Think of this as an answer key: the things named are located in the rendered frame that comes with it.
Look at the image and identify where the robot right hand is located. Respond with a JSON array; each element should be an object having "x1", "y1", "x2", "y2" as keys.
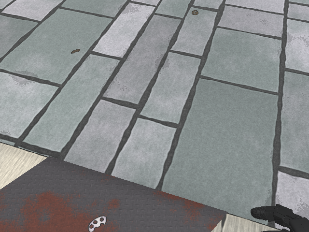
[{"x1": 250, "y1": 204, "x2": 309, "y2": 232}]

